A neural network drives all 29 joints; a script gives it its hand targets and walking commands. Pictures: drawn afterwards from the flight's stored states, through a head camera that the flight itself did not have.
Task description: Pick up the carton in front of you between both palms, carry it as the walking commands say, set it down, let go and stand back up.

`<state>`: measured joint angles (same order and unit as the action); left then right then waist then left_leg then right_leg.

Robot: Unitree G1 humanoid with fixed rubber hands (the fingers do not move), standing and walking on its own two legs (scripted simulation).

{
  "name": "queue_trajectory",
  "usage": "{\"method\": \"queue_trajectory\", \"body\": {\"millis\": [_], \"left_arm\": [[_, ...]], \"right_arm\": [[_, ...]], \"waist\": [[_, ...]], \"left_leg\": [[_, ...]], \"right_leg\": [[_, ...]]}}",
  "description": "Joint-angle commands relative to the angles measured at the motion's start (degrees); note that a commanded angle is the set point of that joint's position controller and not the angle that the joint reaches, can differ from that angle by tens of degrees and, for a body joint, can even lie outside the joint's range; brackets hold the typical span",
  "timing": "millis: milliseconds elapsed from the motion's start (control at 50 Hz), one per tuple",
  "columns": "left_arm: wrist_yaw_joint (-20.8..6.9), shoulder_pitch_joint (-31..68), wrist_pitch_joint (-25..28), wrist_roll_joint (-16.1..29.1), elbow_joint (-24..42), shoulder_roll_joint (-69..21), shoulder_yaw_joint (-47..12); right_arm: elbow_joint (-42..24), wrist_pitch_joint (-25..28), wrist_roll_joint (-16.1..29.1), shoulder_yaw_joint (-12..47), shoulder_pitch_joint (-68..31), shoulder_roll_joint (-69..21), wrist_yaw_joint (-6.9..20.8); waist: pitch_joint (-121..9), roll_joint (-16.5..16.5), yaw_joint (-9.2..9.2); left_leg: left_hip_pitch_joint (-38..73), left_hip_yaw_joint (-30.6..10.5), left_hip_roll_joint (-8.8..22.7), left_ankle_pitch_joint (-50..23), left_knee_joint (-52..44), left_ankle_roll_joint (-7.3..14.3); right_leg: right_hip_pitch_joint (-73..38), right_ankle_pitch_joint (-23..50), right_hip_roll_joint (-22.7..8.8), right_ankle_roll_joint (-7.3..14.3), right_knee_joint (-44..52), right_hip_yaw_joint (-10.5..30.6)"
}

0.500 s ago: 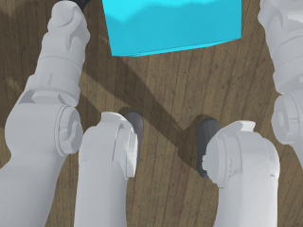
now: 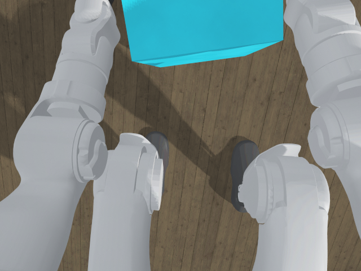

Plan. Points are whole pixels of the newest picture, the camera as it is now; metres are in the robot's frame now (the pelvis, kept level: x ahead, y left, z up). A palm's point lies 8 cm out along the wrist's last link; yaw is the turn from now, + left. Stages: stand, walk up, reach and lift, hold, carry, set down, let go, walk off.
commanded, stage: reach and lift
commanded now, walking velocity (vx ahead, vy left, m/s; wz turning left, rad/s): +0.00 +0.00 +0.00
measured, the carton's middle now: (197, 0) +0.55 +0.03 -0.25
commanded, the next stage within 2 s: none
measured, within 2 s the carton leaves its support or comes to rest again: leaves its support in 0.22 s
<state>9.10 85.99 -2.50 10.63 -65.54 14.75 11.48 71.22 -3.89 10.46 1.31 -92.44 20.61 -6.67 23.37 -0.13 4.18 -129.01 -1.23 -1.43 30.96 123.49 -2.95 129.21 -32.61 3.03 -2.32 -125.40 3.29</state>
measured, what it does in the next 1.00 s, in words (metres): rises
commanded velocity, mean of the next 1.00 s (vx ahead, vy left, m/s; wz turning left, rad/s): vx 0.00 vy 0.00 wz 0.00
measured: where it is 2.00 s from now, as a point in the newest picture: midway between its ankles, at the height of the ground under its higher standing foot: (197, 182)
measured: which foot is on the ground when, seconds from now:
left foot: down 0.00-1.00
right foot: down 0.00-1.00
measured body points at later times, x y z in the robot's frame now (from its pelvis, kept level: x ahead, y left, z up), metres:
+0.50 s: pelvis +0.01 +0.00 +0.03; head +0.31 -0.01 +0.36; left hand +0.53 +0.18 -0.06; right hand +0.56 -0.12 -0.06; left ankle +0.12 +0.13 -0.34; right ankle +0.11 -0.13 -0.34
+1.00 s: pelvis +0.01 +0.00 +0.15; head +0.26 +0.00 +0.53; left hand +0.50 +0.17 +0.09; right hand +0.51 -0.13 +0.09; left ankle +0.12 +0.13 -0.34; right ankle +0.11 -0.13 -0.34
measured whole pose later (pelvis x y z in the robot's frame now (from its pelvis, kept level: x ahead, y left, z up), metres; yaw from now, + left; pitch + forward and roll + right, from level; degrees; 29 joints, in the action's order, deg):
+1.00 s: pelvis +0.01 +0.00 +0.15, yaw -1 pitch +42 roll +0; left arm 2.9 54.6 -22.6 -11.4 -35.3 -1.5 27.8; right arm 38.8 -21.9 -12.2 -24.1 -57.0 -0.5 -2.0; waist -10.5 1.0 2.2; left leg -109.3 -5.6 -5.6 27.2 94.6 -4.2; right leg 108.8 -28.7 6.7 -3.6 -95.7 5.7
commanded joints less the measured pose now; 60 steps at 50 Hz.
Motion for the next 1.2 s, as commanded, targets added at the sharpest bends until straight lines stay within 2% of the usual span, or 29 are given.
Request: {"method": "queue_trajectory", "body": {"millis": [0,60,80,120,200,280,340,400,480,560,640,760,900,1020,1180], "left_arm": [[-12.3,30.3,-2.1,-2.7,9.8,-36.8,-8.8],[-17.5,30.9,-5.0,-4.6,13.6,-46.5,-8.3],[-18.3,29.8,-5.6,-5.5,14.0,-47.7,-7.9],[-19.7,29.5,-6.6,-4.5,16.7,-52.1,-9.0],[-20.1,29.6,-7.6,-0.4,23.1,-57.9,-13.9],[-20.0,30.6,-9.8,2.5,31.1,-62.2,-19.2],[-18.7,28.3,-11.8,1.6,36.8,-64.7,-21.9],[-18.4,23.7,-14.4,-1.7,35.6,-66.2,-20.8],[-19.7,18.1,-17.0,-9.6,25.2,-68.5,-13.1],[-20.5,18.1,-17.3,-14.3,21.8,-68.5,-7.7],[-20.7,18.8,-17.3,-15.9,21.8,-69.3,-6.5],[-21.2,16.9,-18.6,-15.4,23.3,-73.0,-9.0],[-21.7,11.3,-19.6,-12.3,27.5,-77.3,-15.8],[-21.6,4.1,-19.5,-11.0,28.8,-78.9,-19.4],[-21.4,-5.7,-18.3,-12.0,27.7,-79.9,-20.0]], "right_arm": [[-8.4,-1.5,-2.4,5.3,-26.0,-42.5,11.1],[-10.9,-3.6,-5.0,1.8,-23.1,-53.0,15.3],[-11.7,-4.1,-5.9,1.1,-22.2,-54.7,15.9],[-14.1,-4.8,-5.6,1.5,-22.6,-57.8,16.7],[-21.6,-5.0,-2.3,6.3,-23.5,-63.8,15.7],[-33.3,-6.5,-0.7,11.3,-25.2,-69.1,13.7],[-38.8,-8.9,-1.8,13.2,-22.7,-72.7,12.3],[-36.1,-11.7,-4.7,11.5,-16.9,-74.9,12.8],[-25.0,-14.3,-11.8,2.4,-10.5,-75.8,14.8],[-20.9,-14.6,-16.2,-4.6,-10.3,-75.2,16.0],[-20.2,-14.6,-17.6,-6.8,-10.8,-75.3,16.5],[-22.7,-15.8,-17.5,-5.3,-9.1,-78.2,17.3],[-29.2,-17.0,-13.9,2.4,-4.4,-82.9,18.1],[-32.1,-17.0,-12.2,7.0,2.2,-85.2,17.9],[-31.7,-15.8,-13.1,7.6,11.8,-86.6,17.1]], "waist": [[-64.4,5.9,2.82],[-61.8,5.1,2.78],[-61.1,4.7,3.40],[-65.0,4.4,3.24],[-80.9,5.3,3.11],[-103.1,6.0,1.64],[-112.6,5.4,1.23],[-105.2,4.9,1.25],[-84.3,4.4,0.70],[-80.1,3.4,0.54],[-82.6,2.2,0.22],[-89.3,1.1,-0.74],[-95.4,1.4,-0.73],[-92.0,2.1,-0.76],[-83.3,1.9,-1.44]], "left_leg": [[30.4,6.0,-3.9,-14.2,-7.2,0.8],[27.9,6.9,-4.5,-14.0,-6.6,1.3],[27.5,7.0,-4.6,-14.3,-6.5,1.3],[29.0,7.3,-4.8,-17.3,-5.9,1.4],[34.8,8.0,-5.4,-26.6,-4.8,1.1],[40.4,8.4,-6.3,-33.4,-5.8,0.5],[44.0,9.0,-7.0,-33.3,-8.5,0.0],[42.1,9.0,-7.6,-25.8,-12.9,-0.1],[33.7,8.6,-7.7,-11.7,-19.7,0.5],[33.7,8.2,-7.8,-8.1,-24.4,1.1],[37.4,8.0,-7.9,-7.4,-28.0,1.0],[45.0,8.0,-8.1,-8.5,-32.7,0.6],[54.3,7.2,-8.3,-14.4,-37.1,0.3],[59.2,6.0,-8.5,-16.3,-41.7,0.3],[66.0,4.1,-8.4,-16.3,-49.8,0.7]], "right_leg": [[-30.7,11.7,3.5,1.1,8.1,-5.2],[-26.9,11.8,4.6,1.6,7.7,-6.4],[-25.8,11.9,4.5,1.5,7.5,-6.5],[-26.5,14.5,4.8,1.7,7.2,-6.7],[-34.1,23.7,5.1,1.7,6.4,-7.0],[-47.3,33.2,5.5,1.3,7.2,-7.5],[-50.5,33.3,6.5,0.6,9.5,-8.3],[-44.1,24.5,7.0,0.3,14.2,-8.8],[-33.2,10.4,7.2,0.8,21.3,-9.0],[-31.9,6.8,7.5,1.4,25.9,-8.6],[-34.2,6.1,7.6,1.5,29.6,-8.4],[-40.8,6.9,7.6,1.4,34.3,-8.6],[-49.9,12.5,7.7,0.6,38.7,-8.2],[-56.0,14.9,7.8,0.1,43.6,-7.2],[-64.4,15.9,7.5,0.1,52.1,-5.1]]}}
